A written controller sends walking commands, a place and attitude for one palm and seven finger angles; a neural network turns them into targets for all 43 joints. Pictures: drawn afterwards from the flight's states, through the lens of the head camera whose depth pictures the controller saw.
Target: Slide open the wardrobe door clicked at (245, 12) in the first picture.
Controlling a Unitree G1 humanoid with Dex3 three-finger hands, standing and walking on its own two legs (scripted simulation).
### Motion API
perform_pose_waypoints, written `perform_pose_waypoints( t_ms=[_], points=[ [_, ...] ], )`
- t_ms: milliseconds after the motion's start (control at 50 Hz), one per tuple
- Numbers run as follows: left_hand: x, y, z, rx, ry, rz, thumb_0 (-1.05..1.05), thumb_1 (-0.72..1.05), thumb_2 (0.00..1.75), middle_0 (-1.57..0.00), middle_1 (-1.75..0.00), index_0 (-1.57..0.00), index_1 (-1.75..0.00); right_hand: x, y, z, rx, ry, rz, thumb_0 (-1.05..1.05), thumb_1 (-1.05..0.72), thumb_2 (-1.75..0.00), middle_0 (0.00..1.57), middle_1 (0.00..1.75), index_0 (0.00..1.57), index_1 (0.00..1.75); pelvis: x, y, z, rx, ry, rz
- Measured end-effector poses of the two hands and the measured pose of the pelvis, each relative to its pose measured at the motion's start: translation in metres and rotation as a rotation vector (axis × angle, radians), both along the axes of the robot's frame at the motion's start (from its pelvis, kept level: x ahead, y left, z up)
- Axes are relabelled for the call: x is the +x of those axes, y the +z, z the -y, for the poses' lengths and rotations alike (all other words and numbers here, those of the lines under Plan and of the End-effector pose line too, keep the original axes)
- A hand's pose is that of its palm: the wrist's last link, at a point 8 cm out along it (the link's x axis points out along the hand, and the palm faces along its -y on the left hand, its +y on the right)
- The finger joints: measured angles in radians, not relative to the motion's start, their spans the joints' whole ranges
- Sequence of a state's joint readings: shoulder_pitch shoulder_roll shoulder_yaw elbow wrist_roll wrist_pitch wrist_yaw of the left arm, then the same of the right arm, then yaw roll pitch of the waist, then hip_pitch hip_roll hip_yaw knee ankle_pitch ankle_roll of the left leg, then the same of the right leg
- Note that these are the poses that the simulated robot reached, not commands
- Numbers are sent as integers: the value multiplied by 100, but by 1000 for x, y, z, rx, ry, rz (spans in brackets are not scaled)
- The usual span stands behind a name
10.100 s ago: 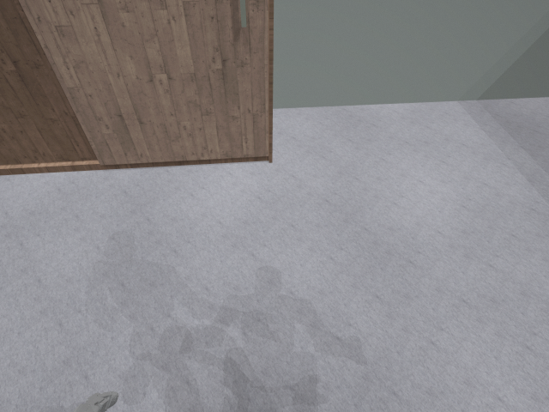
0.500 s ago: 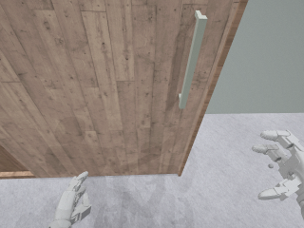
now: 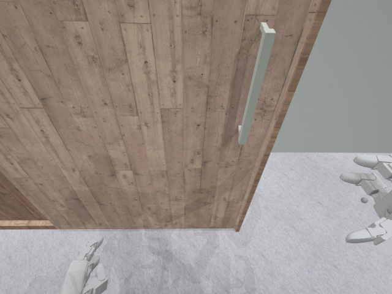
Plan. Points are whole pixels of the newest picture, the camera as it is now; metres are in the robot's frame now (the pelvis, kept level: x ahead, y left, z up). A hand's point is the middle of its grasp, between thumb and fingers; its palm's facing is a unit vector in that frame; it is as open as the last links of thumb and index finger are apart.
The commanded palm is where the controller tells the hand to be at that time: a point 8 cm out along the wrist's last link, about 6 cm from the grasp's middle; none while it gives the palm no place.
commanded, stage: raise the hand with hooked fingers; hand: right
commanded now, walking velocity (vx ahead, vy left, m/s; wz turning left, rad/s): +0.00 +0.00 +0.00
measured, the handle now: (251, 92) +0.53 -0.11 +0.15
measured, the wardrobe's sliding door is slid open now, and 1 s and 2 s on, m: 0.00 0.00 0.00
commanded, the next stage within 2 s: move the hooked fingers beside the handle in 0.16 s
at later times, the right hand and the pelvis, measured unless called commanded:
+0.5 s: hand (344, 190) +0.29 -0.25 +0.11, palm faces -0.03 +1.00 -0.03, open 14.0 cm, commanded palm +0.27 -0.30 +0.12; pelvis -0.01 +0.00 +0.00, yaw -1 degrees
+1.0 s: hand (314, 160) +0.36 -0.22 +0.11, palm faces -0.03 +1.00 -0.01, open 14.0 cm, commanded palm +0.34 -0.27 +0.12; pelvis +0.00 +0.00 +0.00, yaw +0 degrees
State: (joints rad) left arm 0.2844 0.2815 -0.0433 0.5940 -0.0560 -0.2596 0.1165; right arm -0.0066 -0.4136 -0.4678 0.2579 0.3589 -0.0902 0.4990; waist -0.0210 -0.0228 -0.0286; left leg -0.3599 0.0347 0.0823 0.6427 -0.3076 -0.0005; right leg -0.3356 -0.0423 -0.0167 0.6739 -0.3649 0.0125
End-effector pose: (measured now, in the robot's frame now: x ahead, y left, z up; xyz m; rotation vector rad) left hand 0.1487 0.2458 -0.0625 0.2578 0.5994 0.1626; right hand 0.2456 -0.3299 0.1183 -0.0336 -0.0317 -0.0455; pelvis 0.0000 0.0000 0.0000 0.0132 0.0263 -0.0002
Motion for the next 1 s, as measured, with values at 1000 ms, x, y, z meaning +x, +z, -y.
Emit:
perform_pose_waypoints(
  t_ms=[1000],
  points=[
    [-27, -22, -12, -7, 78, -159, 1, 90, 90, -20, -30, -20, -30, 94, -6, -55, 20, 73, -36, -2, 50, -30, 30, 120, 30, 120, 4, 0, -3, -9, 3, -48]
  ],
)
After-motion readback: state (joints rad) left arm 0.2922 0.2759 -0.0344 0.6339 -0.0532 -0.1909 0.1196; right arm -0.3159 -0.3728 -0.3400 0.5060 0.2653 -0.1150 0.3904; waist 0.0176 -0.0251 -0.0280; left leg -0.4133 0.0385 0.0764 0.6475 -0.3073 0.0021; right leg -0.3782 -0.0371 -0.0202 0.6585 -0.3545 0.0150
